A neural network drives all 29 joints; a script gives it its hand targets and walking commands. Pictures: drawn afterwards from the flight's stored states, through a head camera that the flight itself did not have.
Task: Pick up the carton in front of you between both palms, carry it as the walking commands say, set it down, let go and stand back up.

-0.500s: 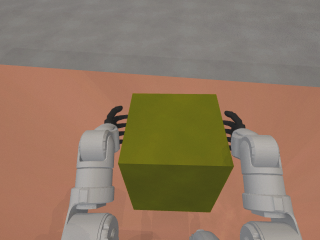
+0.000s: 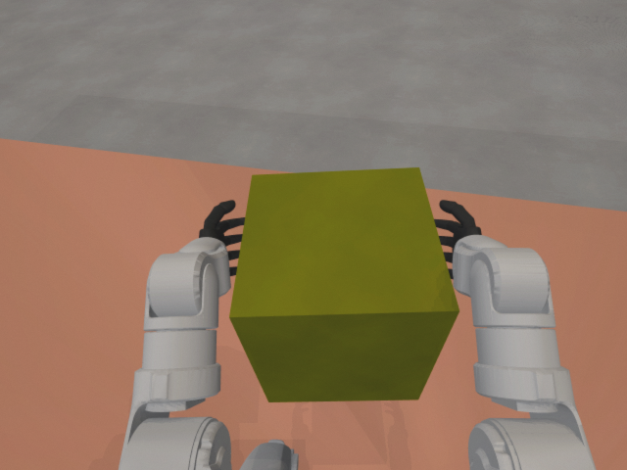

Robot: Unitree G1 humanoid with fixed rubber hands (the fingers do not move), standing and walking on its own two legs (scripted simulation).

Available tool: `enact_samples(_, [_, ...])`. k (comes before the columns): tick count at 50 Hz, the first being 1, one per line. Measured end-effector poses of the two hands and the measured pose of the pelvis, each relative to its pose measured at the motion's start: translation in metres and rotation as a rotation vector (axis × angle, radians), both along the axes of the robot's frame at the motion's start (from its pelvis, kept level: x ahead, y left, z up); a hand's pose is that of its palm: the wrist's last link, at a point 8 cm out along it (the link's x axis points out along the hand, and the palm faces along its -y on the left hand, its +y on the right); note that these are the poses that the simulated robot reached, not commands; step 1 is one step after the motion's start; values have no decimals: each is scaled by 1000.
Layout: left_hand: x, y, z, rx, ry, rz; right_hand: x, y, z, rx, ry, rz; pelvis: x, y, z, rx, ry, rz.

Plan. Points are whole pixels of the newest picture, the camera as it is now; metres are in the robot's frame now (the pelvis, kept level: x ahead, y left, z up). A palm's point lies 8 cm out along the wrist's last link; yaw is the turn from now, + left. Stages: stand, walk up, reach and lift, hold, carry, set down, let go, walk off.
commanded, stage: carry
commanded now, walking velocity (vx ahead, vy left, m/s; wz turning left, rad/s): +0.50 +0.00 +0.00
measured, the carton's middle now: (339, 292) +0.35 +0.01 +0.02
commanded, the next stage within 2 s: none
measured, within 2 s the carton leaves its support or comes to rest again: neither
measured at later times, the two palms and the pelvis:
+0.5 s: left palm (260, 134) +0.66 +0.16 +0.04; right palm (429, 145) +0.62 -0.13 +0.04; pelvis +0.30 +0.04 -0.03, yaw -2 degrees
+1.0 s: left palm (290, 61) +0.94 +0.13 +0.04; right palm (423, 57) +0.95 -0.16 +0.03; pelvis +0.59 -0.03 -0.07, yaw +0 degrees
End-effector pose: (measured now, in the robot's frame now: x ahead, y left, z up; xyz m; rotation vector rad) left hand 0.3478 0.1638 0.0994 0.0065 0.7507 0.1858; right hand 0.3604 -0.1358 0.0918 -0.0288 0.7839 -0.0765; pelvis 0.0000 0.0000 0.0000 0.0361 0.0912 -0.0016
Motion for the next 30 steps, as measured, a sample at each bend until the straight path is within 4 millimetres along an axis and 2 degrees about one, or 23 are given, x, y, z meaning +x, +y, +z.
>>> enact_samples(5, [58, 3, 12, -9, -44, 15, 55, 3, 6, 24, -42, -15, 58, 2, 3, 1, 12, -7])
enact_samples(10, [129, 8, 19, -12, -91, -5, 120, 8, 14, 20, -90, -33, 125, 10, -6, -18, 17, -15])
enact_samples(13, [174, 15, 9, -16, -97, -19, 163, 15, 8, 5, -97, -39, 172, 17, -21, -37, 5, -20])
enact_samples(15, [206, 18, -4, -21, -100, -42, 190, 18, -2, -15, -99, -51, 203, 23, -38, -59, -11, -31])
enact_samples(17, [233, 18, -22, -30, -75, -68, 210, 17, -16, -44, -76, -60, 225, 25, -47, -44, -6, -27])
enact_samples(20, [260, 11, -45, -31, 13, -102, 227, 11, -38, -56, 13, -82, 253, 31, -44, -43, -8, -24])
enact_samples(23, [286, 3, -55, -24, 61, -130, 245, 4, -49, -49, 62, -107, 279, 35, -37, -54, -9, -24])
enact_samples(26, [318, -2, -54, -21, 50, -135, 275, 0, -48, -48, 51, -120, 307, 36, -33, -60, -5, -26])
enact_samples(30, [363, -5, -47, -30, 4, -124, 324, -4, -38, -39, 4, -126, 350, 32, -30, -62, 6, -24])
